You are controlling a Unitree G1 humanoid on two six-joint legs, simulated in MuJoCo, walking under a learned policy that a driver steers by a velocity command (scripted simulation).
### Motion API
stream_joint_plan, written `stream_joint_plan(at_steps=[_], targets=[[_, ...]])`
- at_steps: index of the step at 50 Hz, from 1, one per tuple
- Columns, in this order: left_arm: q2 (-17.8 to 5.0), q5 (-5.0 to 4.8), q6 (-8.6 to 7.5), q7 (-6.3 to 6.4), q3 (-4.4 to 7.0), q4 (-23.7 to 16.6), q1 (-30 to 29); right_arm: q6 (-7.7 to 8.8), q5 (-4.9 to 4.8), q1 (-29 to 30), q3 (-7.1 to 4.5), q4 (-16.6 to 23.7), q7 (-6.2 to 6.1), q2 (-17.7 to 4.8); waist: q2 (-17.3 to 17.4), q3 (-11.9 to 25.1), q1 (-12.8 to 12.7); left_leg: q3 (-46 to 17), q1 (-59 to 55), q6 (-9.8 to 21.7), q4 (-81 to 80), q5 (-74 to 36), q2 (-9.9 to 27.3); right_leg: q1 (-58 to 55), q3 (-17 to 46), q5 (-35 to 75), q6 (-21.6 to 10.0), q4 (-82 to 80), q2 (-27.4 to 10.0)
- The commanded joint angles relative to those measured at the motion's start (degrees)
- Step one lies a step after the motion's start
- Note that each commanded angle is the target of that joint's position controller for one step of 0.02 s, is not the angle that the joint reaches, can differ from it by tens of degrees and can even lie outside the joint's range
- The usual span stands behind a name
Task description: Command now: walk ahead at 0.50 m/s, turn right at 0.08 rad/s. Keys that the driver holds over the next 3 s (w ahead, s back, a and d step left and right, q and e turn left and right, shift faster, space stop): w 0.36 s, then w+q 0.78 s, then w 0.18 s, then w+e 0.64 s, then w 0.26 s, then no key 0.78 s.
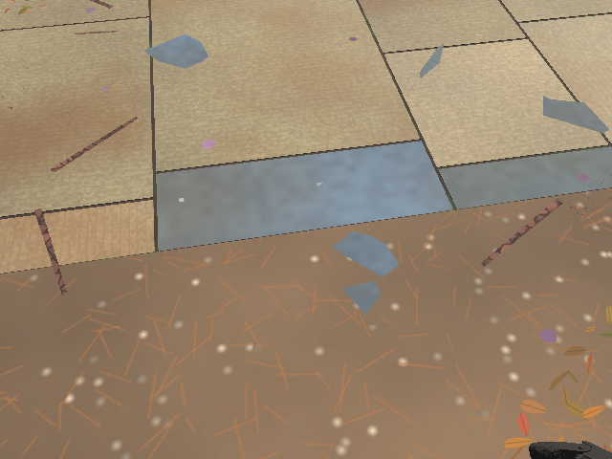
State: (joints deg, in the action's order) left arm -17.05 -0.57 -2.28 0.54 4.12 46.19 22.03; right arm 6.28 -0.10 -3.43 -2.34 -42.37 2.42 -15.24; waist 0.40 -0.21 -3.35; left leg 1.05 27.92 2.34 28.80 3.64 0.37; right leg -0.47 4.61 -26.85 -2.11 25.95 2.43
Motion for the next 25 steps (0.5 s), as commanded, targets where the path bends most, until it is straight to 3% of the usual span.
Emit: stream_joint_plan(at_steps=[1, 2, 3, 4, 5, 6, 7, 9, 11, 15, 20, 23, 25], targets=[[0.6, 0.04, -1.45, -0.08, -1.0, -4.66, 7.42, 0.3, 0.56, -21.73, -5.18, -2.43, -0.29, -16.91, 17.98, 21.04, 6.36, -37.69, -49.14, 16.24, -5.69, 9.68, 21.44, 34.1, -0.37, -0.88, 0.45, 42.8, 2.86], [-4.39, -0.73, -2.24, -0.26, -0.3, -3.91, 4.23, 0.26, -0.88, -21.9, -3.71, -2.37, -0.1, -11.25, 12.83, 19.14, 9.01, -44.04, -48.73, 14.99, -11.41, 22.01, 20.91, 41.53, 5.69, -5.93, 0.04, 48.75, 0.78], [-7.39, -1.62, -2.7, -0.49, 0.51, -5.66, -2.29, 0.12, -0.81, -17.65, -2.93, -1.67, -0.39, -8.93, 8.13, 10.56, 9.19, -35.58, -41.49, 12.31, -12.41, 22.31, 19.33, 44.88, 4.28, -0.88, -0.49, 49.36, -2.31], [-7.03, -1.18, -2.92, -0.32, 0.33, -6.61, -6.04, -0.23, -0.13, -13.52, -2.52, -0.82, -0.57, -8.26, 3.15, 6.07, 7.72, -29.21, -33.5, 10.86, -13.3, 16.89, 17.19, 43.3, 1.86, 4.15, -0.61, 46.87, -5.25], [-6.6, -0.25, -2.96, -0.26, 0.51, -7.01, -7.7, -0.34, 0.36, -11.21, -2.1, -0.58, -0.56, -7.15, 2.25, 2.71, 6.39, -25.1, -27.14, 10.92, -14.79, 11.0, 15.4, 41.82, 1.21, 7.28, -0.33, 43.34, -6.94], [-6.03, -0.01, -2.67, -0.31, 0.71, -6.83, -6.67, -0.13, 0.89, -10.16, -1.65, -0.49, -0.61, -6.17, 3.62, 2.3, 4.62, -22.04, -23.49, 10.49, -16.05, 6.47, 13.77, 38.45, 1.4, 9.51, -0.22, 41.04, -8.51], [-5.1, -0.08, -2.27, -0.33, 0.62, -6.35, -5.32, 0.0, 0.79, -9.89, -1.53, -0.67, -0.58, -5.83, 4.56, 2.33, 3.76, -19.72, -21.72, 10.62, -17.29, 3.79, 12.65, 36.51, 0.99, 10.36, 0.14, 39.37, -8.89], [-3.55, 0.06, -1.58, -0.2, 0.33, -6.07, -4.73, 0.36, 0.2, -10.53, -1.72, -1.5, -0.74, -6.77, 4.43, 1.67, 3.04, -15.99, -19.64, 11.5, -19.11, -1.12, 12.23, 36.43, -0.12, 11.48, 1.17, 35.97, -9.47], [-2.91, 0.42, -1.35, -0.04, 0.08, -7.22, -8.19, 0.28, 0.09, -11.59, -2.11, -2.35, -1.21, -8.34, 3.22, 0.19, 3.54, -13.36, -19.55, 11.97, -20.67, -5.03, 12.24, 39.34, -0.71, 15.92, 2.44, 30.85, -10.07], [-1.4, 0.33, -1.93, -0.53, -0.49, -8.48, -14.91, -0.54, -0.41, -14.03, -2.13, -3.77, -1.9, -9.03, 2.97, -1.03, 5.77, -7.2, -20.77, 9.55, -21.29, -8.14, 9.5, 38.8, -2.35, 28.37, 3.02, 17.18, -9.12], [-0.84, -0.24, -2.88, -1.92, -0.9, -11.31, -24.3, -1.78, -1.04, -19.86, -2.11, -6.63, -2.12, -9.57, 2.59, -3.6, 9.11, -7.69, -25.32, 9.15, -18.96, -7.11, 11.07, 37.42, -3.58, 31.55, 2.6, 6.52, -6.63], [-2.27, -0.3, -3.79, -2.82, -0.48, -12.21, -25.08, -2.9, -1.28, -20.24, -2.6, -7.31, -2.71, -10.65, 3.67, -3.62, 7.61, -10.77, -29.42, 8.35, -14.81, -9.7, 13.35, 35.67, -2.64, 26.46, 1.34, 2.44, -5.41], [-4.4, -0.11, -4.26, -2.68, 0.5, -10.72, -19.3, -3.3, -1.37, -18.29, -3.03, -7.02, -3.02, -11.78, 4.87, -0.52, 3.63, -11.07, -28.91, 7.03, -8.81, -18.63, 12.72, 25.76, -4.0, 23.68, -0.2, 0.09, -3.49]])
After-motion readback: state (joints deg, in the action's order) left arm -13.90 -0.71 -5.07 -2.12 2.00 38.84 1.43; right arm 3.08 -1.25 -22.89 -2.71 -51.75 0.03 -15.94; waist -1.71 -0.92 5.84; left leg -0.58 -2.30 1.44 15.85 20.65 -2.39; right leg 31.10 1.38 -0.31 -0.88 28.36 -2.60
